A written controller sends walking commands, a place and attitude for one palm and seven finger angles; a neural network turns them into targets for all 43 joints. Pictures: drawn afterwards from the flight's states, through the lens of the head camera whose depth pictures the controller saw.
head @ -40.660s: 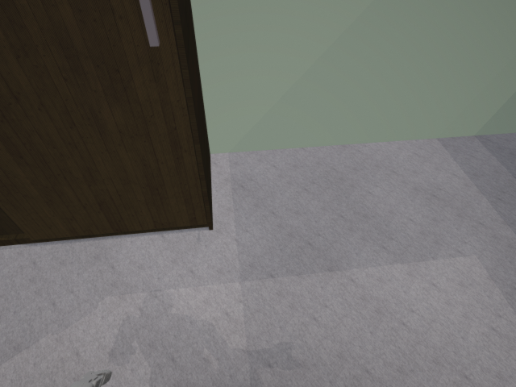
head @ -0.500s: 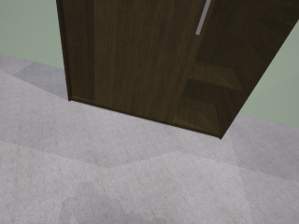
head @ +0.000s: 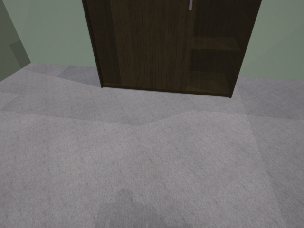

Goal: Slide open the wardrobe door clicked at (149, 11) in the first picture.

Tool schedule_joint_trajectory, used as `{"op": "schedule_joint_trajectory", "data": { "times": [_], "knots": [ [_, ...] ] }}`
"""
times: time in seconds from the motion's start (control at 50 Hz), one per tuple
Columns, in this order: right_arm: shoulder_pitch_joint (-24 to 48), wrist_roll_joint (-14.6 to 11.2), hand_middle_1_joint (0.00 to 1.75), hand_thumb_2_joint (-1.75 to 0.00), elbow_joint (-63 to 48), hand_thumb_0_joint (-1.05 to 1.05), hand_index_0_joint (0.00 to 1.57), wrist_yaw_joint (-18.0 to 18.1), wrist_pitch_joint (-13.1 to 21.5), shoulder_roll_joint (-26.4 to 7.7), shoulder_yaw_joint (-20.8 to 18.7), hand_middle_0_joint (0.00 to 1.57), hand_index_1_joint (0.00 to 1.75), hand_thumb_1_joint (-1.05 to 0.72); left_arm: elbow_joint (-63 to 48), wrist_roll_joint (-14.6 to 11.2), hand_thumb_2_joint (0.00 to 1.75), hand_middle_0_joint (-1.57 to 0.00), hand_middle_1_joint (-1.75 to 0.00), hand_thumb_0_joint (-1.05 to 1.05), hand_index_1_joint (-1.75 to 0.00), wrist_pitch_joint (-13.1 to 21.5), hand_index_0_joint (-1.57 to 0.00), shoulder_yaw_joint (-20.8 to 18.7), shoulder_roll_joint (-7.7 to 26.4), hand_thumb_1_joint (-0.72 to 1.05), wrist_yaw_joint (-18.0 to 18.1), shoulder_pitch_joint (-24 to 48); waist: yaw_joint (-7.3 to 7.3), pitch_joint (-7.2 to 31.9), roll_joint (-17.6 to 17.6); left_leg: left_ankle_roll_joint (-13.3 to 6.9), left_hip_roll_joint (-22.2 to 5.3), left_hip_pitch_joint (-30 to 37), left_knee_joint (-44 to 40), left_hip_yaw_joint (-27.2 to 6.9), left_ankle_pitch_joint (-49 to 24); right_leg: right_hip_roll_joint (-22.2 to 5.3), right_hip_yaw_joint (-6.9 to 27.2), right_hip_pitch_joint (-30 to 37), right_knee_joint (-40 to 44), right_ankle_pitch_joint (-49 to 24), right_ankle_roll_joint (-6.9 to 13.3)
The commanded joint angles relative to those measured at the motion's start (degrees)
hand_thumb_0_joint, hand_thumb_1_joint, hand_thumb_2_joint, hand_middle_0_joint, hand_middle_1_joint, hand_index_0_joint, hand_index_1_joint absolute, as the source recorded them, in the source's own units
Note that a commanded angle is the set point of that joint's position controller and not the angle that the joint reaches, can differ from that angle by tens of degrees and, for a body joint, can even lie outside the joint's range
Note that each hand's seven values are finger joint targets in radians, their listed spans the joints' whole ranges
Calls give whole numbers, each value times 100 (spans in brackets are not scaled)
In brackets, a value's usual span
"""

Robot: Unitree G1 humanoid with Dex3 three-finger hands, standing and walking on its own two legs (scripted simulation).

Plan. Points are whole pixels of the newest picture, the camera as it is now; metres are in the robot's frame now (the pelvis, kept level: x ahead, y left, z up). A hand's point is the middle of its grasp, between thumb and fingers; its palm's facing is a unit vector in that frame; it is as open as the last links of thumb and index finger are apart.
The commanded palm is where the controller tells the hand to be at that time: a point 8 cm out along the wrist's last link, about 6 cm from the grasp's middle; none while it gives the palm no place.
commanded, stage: relax the arm and regain balance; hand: right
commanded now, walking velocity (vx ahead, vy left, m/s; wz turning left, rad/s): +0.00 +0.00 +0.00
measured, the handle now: out of the picture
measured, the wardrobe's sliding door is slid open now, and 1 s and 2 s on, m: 0.50 0.50 0.50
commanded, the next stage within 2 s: step back with the hand held close in 1.70 s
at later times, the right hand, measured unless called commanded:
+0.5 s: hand out of the picture -0.45 -0.25 -0.18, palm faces -0.01 +0.96 -0.28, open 16.7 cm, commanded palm none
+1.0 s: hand out of the picture -0.73 -0.17 -0.14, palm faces +0.02 +0.99 -0.12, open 16.2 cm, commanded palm none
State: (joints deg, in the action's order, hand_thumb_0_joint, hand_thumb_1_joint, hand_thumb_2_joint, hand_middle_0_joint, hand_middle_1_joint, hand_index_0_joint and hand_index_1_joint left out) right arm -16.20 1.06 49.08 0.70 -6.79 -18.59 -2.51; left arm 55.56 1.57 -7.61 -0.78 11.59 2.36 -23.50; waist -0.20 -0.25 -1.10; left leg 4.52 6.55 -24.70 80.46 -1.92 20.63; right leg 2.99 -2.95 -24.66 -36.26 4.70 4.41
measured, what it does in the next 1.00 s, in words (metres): walks backwards: left foot, then right foot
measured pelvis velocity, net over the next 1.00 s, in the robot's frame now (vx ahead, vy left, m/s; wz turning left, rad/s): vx -0.66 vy -0.03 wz -0.02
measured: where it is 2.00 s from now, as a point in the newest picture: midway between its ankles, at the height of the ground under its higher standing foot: outside the picture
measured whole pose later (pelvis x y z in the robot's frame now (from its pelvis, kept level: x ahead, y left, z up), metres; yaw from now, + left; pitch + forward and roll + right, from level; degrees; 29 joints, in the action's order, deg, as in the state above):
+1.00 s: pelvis -0.66 -0.03 +0.04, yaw -1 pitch -2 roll +1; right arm -23.3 1.5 66.2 1.7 -2.2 -5.4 1.6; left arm 61.0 0.4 -3.9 -2.5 10.9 1.1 -19.4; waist 1.4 0.9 0.2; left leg -1.7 2.0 -6.3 21.3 1.1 13.2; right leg -0.4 -1.1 -20.5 -49.0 15.7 -0.2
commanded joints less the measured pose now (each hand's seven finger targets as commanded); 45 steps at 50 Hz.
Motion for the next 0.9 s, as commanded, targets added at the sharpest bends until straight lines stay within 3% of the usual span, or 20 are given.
{"op": "schedule_joint_trajectory", "data": {
  "times": [0.0, 0.04, 0.06, 0.08, 0.1, 0.12, 0.14, 0.18, 0.3, 0.34, 0.36, 0.38, 0.42, 0.44, 0.46, 0.54, 0.64, 0.76, 0.82, 0.88],
  "knots": [
    [-2450, -101, 30, -30, 581, 0, 15, -109, -114, -108, -35, 15, 30, 50, -854, 127, 90, -20, -30, 0, -30, 369, -20, -321, 900, 90, 129, 806, -323, -491, 1325, -533, 73, 2375, -4416, 811, 1813, -825, 1336, -764, 3068, 2264, -790],
    [-2739, -28, 30, -30, 667, 0, 15, -85, -62, 116, 49, 15, 30, 50, -756, 0, 90, -20, -30, 0, -30, 235, -20, -356, 572, 90, 177, 376, -202, -1094, 5, -1194, -525, 2122, -7007, 220, 1368, 338, 234, -1146, -242, 2299, -1048],
    [-1378, 129, 30, -30, 171, 0, 15, 40, 112, 177, 297, 15, 30, 50, -766, -45, 90, -20, -30, 0, -30, 45, -20, -372, -78, 90, 228, -72, 386, -1332, -1946, -1520, -1571, -278, -7536, -834, 850, 1338, 133, -1060, -4791, 2312, -932],
    [621, 119, 30, -30, -445, 0, 15, 193, 146, -220, 273, 15, 30, 50, -1064, -80, 90, -20, -30, 0, -30, -148, -20, -455, 394, 90, 184, -119, 1049, -1762, -1363, -1421, -2288, -2718, -7512, -1324, 1128, 969, 1179, -953, -6684, 1481, -719],
    [2094, 128, 30, -30, -894, 0, 15, 276, 227, -822, 16, 15, 30, 50, -1160, -67, 90, -20, -30, 0, -30, -249, -20, -439, 816, 90, 132, -708, 1813, -1019, -1225, -1442, -2131, -2670, -7325, -1132, 77, 827, 1286, -312, -7460, 1103, -752],
    [1550, 81, 30, -30, -864, 0, 15, 327, 406, -594, 36, 15, 30, 50, -1123, -48, 90, -20, -30, 0, -30, -205, -20, -468, 1145, 90, 71, -33, 918, -1465, -1712, -1085, -2117, -4229, -8062, -2582, 2178, 336, 1731, -253, -6748, 550, -692],
    [1578, 135, 30, -30, -690, 0, 15, 345, 515, -405, 175, 15, 30, 50, -891, -61, 90, -20, -30, 0, -30, -66, -20, -552, 1200, 90, -20, -208, 1220, -1776, -942, -906, -2060, -3609, -7905, -2126, 2178, 131, 1424, -304, -6388, 413, -576],
    [932, 61, 30, -30, -357, 0, 15, 369, 565, -407, 142, 15, 30, 50, -711, 18, 90, -20, -30, 0, -30, 65, -20, -495, 916, 90, -62, -427, 966, -1296, 288, -1122, -1917, -1538, -7254, -2010, 1497, 40, 913, -524, -5668, 622, -572],
    [-30, 217, 30, -30, 23, 0, 15, 339, 235, -375, -178, 15, 30, 50, -228, -43, 90, -20, -30, 0, -30, 186, -20, -275, 170, 90, -242, -1660, 616, -468, -1177, -43, -1173, -329, -7271, -433, 909, 203, -1006, 1757, -533, 2956, -83],
    [-290, 170, 30, -30, 186, 0, 15, 381, 242, -38, -140, 15, 30, 50, 78, -66, 90, -20, -30, 0, -30, 343, -20, -196, -75, 90, -258, -1903, 620, -618, 396, 259, -322, 287, -4582, 488, 394, -319, -645, 1562, 2211, 1940, 145],
    [-864, 80, 30, -30, 261, 0, 15, 389, 194, 235, -121, 15, 30, 50, -198, -25, 90, -20, -30, 0, -30, 426, -20, -122, -166, 90, -176, -830, 74, -810, 1411, 148, 190, 68, -1195, 298, 486, -1239, 494, 480, 2176, 1322, 369],
    [-984, 12, 30, -30, 46, 0, 15, 352, 125, 125, -128, 15, 30, 50, -554, -19, 90, -20, -30, 0, -30, 425, -20, -90, 0, 90, -42, 307, -510, -820, 830, 7, -118, -606, 426, -674, 339, -1678, 832, -325, 1769, 656, 484],
    [-1711, -99, 30, -30, -157, 0, 15, 179, 118, -302, -60, 15, 30, 50, -1112, 38, 90, -20, -30, 0, -30, 586, -20, -158, 834, 90, -4, 1300, -1335, 733, 570, 182, 9, 300, 1886, -172, 316, -1960, 1376, -582, 1902, 637, 566],
    [-267, -16, 30, -30, -166, 0, 15, 151, 15, -372, -34, 15, 30, 50, -940, -67, 90, -20, -30, 0, -30, 714, -20, -177, 853, 90, 76, 1431, -564, -1102, 2261, 185, -498, -911, 1269, -701, -314, -2143, 2887, -1462, 2986, 2989, 506],
    [50, 87, 30, -30, 0, 0, 15, 164, 99, -590, -93, 15, 30, 50, -576, -15, 90, -20, -30, 0, -30, 664, -20, 7, 309, 90, 109, 1089, -552, -2373, 1541, 20, -846, -1563, -1, -894, -993, -1815, 2407, -1222, 2686, 2807, -21],
    [-508, 3, 30, -30, 678, 0, 15, 90, 199, -133, 72, 15, 30, 50, -80, -21, 90, -20, -30, 0, -30, 784, -20, -117, 556, 90, 121, -31, -239, -1515, -4, 5, -680, -569, -1685, -167, -619, -1445, 1833, 162, 2517, 2253, 523],
    [-693, -44, 30, -30, 883, 0, 15, 116, 233, 307, 162, 15, 30, 50, 141, -21, 90, -20, -30, 0, -30, 686, -20, -117, 429, 90, 140, -377, 134, -654, 667, -169, -682, 549, -4031, 175, 666, -1644, 2028, 1191, 2845, 2780, 489],
    [-1983, -119, 30, -30, 1626, 0, 15, 172, 250, 543, 171, 15, 30, 50, 258, -57, 90, -20, -30, 0, -30, 507, -20, -208, 471, 90, 47, 17, -97, -345, 521, -531, -391, 2451, -6585, 615, 33, -904, 690, 948, 3150, 1862, -988],
    [-1068, 30, 30, -30, 1444, 0, 15, 257, 388, 232, 210, 15, 30, 50, 357, -88, 90, -20, -30, 0, -30, 365, -20, -196, -70, 90, 0, 134, 245, -1017, -1248, -1340, -2254, -267, -7899, -1320, 1592, -168, 32, 1595, -191, 1236, -709],
    [405, 25, 30, -30, 1000, 0, 15, 239, 645, 352, 237, 15, 30, 50, 535, -97, 90, -20, -30, 0, -30, 294, -20, -244, 174, 90, -150, -28, 582, -1314, -769, -1175, -2061, -1111, -7759, -1055, 1145, -407, 435, 1183, -1884, 1027, -418]
  ]
}}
